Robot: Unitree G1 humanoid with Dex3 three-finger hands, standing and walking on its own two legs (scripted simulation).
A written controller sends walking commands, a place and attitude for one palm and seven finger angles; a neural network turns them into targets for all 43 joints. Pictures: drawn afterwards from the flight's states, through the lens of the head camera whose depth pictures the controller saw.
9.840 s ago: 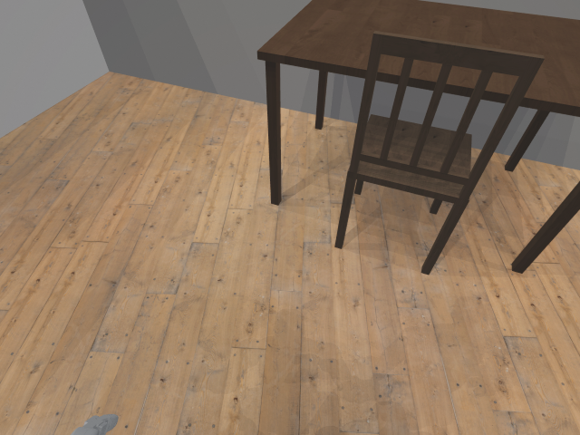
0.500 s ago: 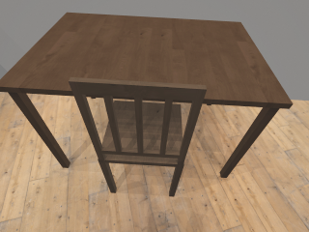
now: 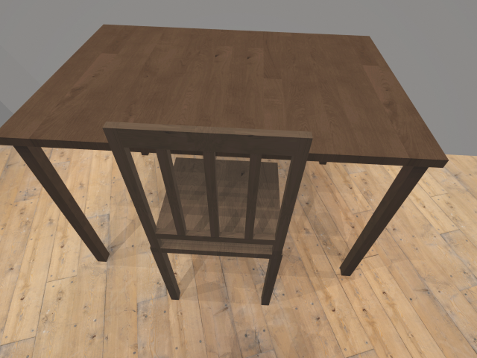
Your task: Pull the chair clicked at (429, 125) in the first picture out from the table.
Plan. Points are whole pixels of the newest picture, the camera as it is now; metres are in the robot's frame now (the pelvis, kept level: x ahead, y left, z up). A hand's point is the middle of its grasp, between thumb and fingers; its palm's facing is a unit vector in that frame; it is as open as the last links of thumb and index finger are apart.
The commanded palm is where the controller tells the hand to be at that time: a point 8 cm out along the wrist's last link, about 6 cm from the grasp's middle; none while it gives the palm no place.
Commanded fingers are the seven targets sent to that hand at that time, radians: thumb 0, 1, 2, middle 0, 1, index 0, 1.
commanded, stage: look again from close up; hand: left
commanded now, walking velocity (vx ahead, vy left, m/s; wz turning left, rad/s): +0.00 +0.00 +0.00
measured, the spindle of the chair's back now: (212, 198) +0.49 +0.10 -0.08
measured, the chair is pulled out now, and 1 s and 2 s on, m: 0.00 0.00 0.00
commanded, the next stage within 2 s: shuffle to correct the standing spot in 1.32 s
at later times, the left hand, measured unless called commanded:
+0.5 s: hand out of the picture -0.04 +0.13 -0.18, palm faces +0.06 -0.99 -0.15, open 7.3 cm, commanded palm none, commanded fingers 0.00 0.90 0.90 -0.20 -0.30 -0.20 -0.30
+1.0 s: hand out of the picture -0.04 +0.12 -0.17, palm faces +0.07 -0.99 -0.15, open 7.3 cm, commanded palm none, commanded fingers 0.00 0.90 0.90 -0.20 -0.30 -0.20 -0.30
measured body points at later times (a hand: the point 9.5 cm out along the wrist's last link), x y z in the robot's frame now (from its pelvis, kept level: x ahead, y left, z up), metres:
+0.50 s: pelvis -0.01 -0.02 +0.00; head +0.00 -0.02 +0.45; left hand -0.04 +0.18 -0.16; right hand -0.02 -0.22 -0.16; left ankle -0.01 +0.07 -0.74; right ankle -0.02 -0.13 -0.74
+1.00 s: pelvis -0.01 -0.03 +0.00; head +0.00 -0.03 +0.45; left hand -0.05 +0.17 -0.16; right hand -0.02 -0.23 -0.16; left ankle -0.01 +0.07 -0.74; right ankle -0.02 -0.13 -0.74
